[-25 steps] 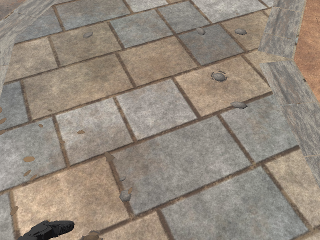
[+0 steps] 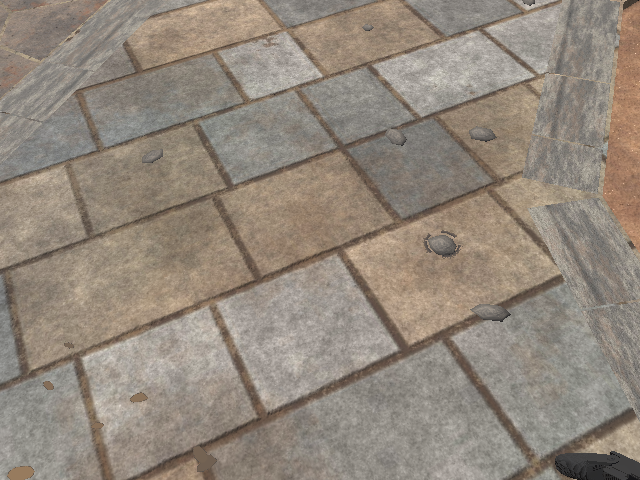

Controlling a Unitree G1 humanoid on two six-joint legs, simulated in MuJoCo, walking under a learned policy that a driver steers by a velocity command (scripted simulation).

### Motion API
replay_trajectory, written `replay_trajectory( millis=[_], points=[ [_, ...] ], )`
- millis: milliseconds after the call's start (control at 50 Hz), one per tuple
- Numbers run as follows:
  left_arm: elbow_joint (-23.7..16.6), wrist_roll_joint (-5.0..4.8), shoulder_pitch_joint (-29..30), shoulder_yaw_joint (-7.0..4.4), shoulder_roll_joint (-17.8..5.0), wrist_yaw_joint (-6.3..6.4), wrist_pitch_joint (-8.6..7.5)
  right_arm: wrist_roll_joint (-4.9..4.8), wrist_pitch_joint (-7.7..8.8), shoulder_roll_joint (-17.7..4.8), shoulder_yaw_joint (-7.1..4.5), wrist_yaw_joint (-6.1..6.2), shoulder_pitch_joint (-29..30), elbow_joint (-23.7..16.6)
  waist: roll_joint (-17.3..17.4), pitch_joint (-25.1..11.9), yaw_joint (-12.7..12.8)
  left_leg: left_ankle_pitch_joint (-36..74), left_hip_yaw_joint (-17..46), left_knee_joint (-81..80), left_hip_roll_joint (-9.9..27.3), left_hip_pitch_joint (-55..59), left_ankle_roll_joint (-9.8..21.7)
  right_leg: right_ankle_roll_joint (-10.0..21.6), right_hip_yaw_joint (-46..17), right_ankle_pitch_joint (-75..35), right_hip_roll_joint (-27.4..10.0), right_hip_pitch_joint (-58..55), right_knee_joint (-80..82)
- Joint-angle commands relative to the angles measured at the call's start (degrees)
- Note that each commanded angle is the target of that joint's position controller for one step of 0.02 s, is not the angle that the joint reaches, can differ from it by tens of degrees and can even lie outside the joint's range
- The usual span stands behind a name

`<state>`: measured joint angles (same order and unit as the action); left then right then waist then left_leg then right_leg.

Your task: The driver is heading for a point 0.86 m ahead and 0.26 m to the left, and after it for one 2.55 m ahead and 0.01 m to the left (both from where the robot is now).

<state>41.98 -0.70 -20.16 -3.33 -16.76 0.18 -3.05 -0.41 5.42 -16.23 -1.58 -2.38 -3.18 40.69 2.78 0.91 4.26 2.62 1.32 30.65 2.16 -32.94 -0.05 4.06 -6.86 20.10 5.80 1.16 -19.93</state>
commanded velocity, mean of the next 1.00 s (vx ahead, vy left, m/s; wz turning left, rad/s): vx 0.50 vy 0.00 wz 0.47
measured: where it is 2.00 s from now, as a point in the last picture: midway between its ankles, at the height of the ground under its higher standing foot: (215, 309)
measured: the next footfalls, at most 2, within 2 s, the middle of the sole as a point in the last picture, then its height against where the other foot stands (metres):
left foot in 0.06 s outside the picture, level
right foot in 0.56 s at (387, 465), level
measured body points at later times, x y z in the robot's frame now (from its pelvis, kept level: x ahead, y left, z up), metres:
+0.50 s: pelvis +0.28 +0.04 +0.00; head +0.31 +0.06 +0.45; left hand +0.48 +0.32 -0.06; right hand +0.36 -0.24 -0.11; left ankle +0.18 +0.12 -0.74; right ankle +0.48 -0.07 -0.71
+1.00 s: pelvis +0.53 +0.11 +0.00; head +0.56 +0.14 +0.44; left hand +0.39 +0.37 -0.13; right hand +0.85 +0.04 -0.08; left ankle +0.61 +0.32 -0.70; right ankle +0.48 -0.05 -0.74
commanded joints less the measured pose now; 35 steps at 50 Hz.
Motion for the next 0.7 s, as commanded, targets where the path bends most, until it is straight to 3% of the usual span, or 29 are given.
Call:
replay_trajectory(
  millis=[20,40,60,80,100,120,140,160,180,200,260,320,380,440,480,520,540,560,580,600,620,640,660,700],
  points=[
    [-0.74,0.08,-2.06,-2.70,-9.73,0.40,0.05,-0.36,1.12,-6.58,-1.86,-0.54,4.37,-5.29,-8.43,1.43,-0.53,-6.99,-1.05,-1.35,-0.52,-0.49,3.60,6.46,-6.68,-33.36,-18.47,-4.03,0.11],
    [-0.83,0.14,-0.78,-2.70,-10.02,0.54,0.27,-0.23,1.14,-7.57,-2.50,-0.45,0.05,-4.27,-8.42,-1.49,-3.11,-7.53,-2.93,-2.38,-2.60,6.00,5.03,5.37,-4.42,-44.44,-17.08,-4.24,-4.83],
    [-1.16,0.48,0.03,-2.30,-9.38,0.77,0.53,0.01,1.11,-9.41,-3.57,-0.26,-7.48,-2.22,-7.13,-7.03,-6.89,-4.68,-3.16,-2.54,-3.42,17.03,6.95,3.86,-1.25,-51.65,-14.31,-2.24,-14.33],
    [-2.57,1.66,-0.21,-1.38,-7.65,1.23,0.53,0.25,0.95,-12.58,-4.30,-0.09,-16.52,-1.02,-1.62,-14.81,-10.05,-0.42,8.67,-1.32,4.86,32.95,10.80,1.81,1.48,-39.40,-11.23,7.58,-30.18],
    [-3.29,1.42,-7.05,-0.22,-3.27,0.73,-0.52,-0.01,0.59,-16.40,-5.45,-0.50,-19.83,0.02,14.18,-19.76,-6.64,-11.90,36.55,-6.94,16.02,51.59,20.62,-3.54,4.46,1.05,-0.85,30.96,-50.20],
    [-3.38,1.00,-3.89,-0.33,-6.67,0.24,-1.68,-1.63,0.35,-11.13,-4.18,-0.62,-20.05,-0.06,9.77,-18.57,-8.76,-23.90,44.14,-12.77,16.41,53.83,19.52,-3.42,-1.44,10.37,-2.46,39.44,-55.10],
    [-4.93,-0.54,2.55,-0.92,-8.80,-0.35,-2.60,-1.19,-0.01,-9.13,-3.62,-0.18,-16.83,-0.96,5.15,-10.36,-9.48,-23.99,36.96,-13.94,15.09,47.39,17.26,-3.05,-1.41,5.80,-5.13,43.09,-55.21],
    [-5.85,-0.30,6.57,-0.58,-8.10,-0.39,-3.35,-0.28,-0.39,-9.02,-3.55,0.14,-14.53,-1.86,-0.64,-6.25,-8.91,-18.98,31.61,-14.60,12.84,40.44,16.04,-2.79,-0.21,2.33,-6.95,42.13,-52.59],
    [-6.53,0.85,8.52,-0.74,-7.68,-0.35,-3.80,-0.01,-0.61,-8.48,-3.35,0.29,-12.98,-2.22,-3.08,-2.77,-7.51,-12.27,27.90,-15.50,11.01,34.68,15.95,-3.16,0.49,0.13,-8.30,41.27,-48.15],
    [-6.70,1.56,7.83,-0.92,-7.33,-0.27,-3.81,0.41,-0.55,-7.87,-3.03,0.59,-12.30,-2.59,-1.70,-3.01,-5.73,-7.09,25.26,-16.25,9.27,31.57,15.68,-3.50,0.41,-1.71,-9.44,37.92,-44.83],
    [-6.58,1.87,6.72,-0.59,-5.52,-0.04,-2.94,-0.24,-0.78,-7.99,-3.13,1.30,-12.32,-2.70,1.06,-2.77,-4.11,0.02,20.82,-17.78,7.17,26.67,16.31,-5.91,2.05,-2.02,-9.59,35.34,-37.30],
    [-7.83,1.81,12.37,0.14,-3.79,0.22,-2.55,-0.66,-1.20,-10.06,-3.88,2.39,-14.13,-1.88,0.75,-1.13,-5.52,1.40,17.14,-18.46,5.15,22.25,15.08,-7.83,3.05,-10.89,-8.51,34.24,-26.48],
    [-8.69,1.35,18.43,0.55,-2.81,-0.28,-3.11,-1.03,-2.03,-10.23,-4.04,3.15,-16.61,-0.86,1.74,-0.89,-7.70,-0.56,15.36,-17.30,2.81,19.47,12.44,-8.25,3.28,-21.72,-6.09,29.06,-15.84],
    [-9.55,0.63,22.67,0.27,-3.56,-0.96,-3.75,-1.37,-2.80,-10.00,-4.09,3.48,-19.49,0.11,2.16,-0.84,-8.96,-3.82,18.44,-14.80,3.62,21.23,11.49,-7.73,2.53,-23.74,-4.43,26.11,-10.63],
    [-9.68,0.36,23.17,-0.33,-4.82,-1.23,-4.17,-1.43,-3.26,-9.74,-4.15,3.66,-19.84,0.22,2.94,-0.83,-8.39,-5.67,21.92,-12.31,4.73,24.49,10.75,-6.77,1.36,-20.94,-4.19,24.71,-7.58],
    [-8.90,0.12,19.97,-1.17,-6.28,-1.15,-4.60,-1.29,-3.61,-9.75,-4.38,3.75,-18.55,-0.11,4.63,-1.24,-6.06,-3.63,24.10,-8.87,5.28,25.74,9.70,-4.87,1.55,-17.34,-4.48,19.99,-5.38],
    [-7.71,0.34,15.24,-1.97,-7.51,-0.80,-4.80,-1.16,-3.64,-8.66,-4.05,3.63,-17.56,-0.60,4.45,-3.58,-3.37,-0.66,22.97,-4.45,3.28,24.65,8.28,-3.14,2.20,-17.87,-5.14,12.63,-2.90],
    [-6.80,1.24,7.65,-2.84,-9.78,-0.31,-4.97,-0.58,-3.41,-6.05,-3.08,3.32,-16.59,-1.70,1.92,-10.38,0.38,-2.59,19.77,7.23,0.67,19.77,6.49,0.25,-2.74,-16.57,-11.63,-0.70,-4.84],
    [-5.82,2.08,0.32,-4.01,-14.34,0.11,-4.41,-0.66,-2.94,-2.04,-1.82,3.34,-22.31,-2.84,-9.93,-19.18,0.12,-21.38,11.65,25.62,-7.11,3.61,2.55,7.61,-21.35,-11.26,-24.36,-21.07,-4.74],
    [-3.97,0.76,-1.78,-3.99,-13.14,-0.50,-3.61,-1.67,-2.59,-3.92,-1.61,3.34,-25.66,-3.67,-21.00,-20.45,-1.02,-37.57,8.75,36.95,-5.85,-8.72,1.46,12.16,-39.13,2.25,-31.18,-23.92,0.28],
    [-4.90,0.36,1.35,-2.75,-8.09,-0.43,-3.40,-1.99,-2.81,-8.92,-2.91,3.38,-21.84,-2.67,-12.76,-11.82,0.01,-32.85,9.58,41.47,-2.34,-12.13,0.90,9.84,-33.56,8.38,-28.51,-16.57,2.29],
    [-5.11,0.61,4.04,-2.09,-6.10,-0.29,-3.03,-1.40,-3.18,-9.91,-3.36,3.32,-17.02,-3.36,-8.50,-5.82,0.10,-28.03,7.45,41.69,-0.60,-11.80,0.47,7.51,-24.33,3.82,-25.64,-9.32,3.12],
    [-4.74,0.90,6.20,-1.58,-5.01,-0.37,-2.85,-0.81,-3.35,-9.10,-3.45,3.20,-14.71,-4.01,-6.77,-2.10,-0.98,-24.82,6.63,39.79,0.89,-10.53,0.11,6.63,-18.27,-2.58,-23.09,-3.16,4.80],
    [-3.85,1.42,8.14,-1.17,-3.92,-0.35,-3.01,-1.01,-3.81,-7.12,-3.52,2.59,-14.19,-4.66,-8.99,0.42,-3.09,-21.39,5.72,36.80,3.36,-6.96,-0.04,5.70,-10.06,-9.51,-19.95,3.82,7.79]
  ],
)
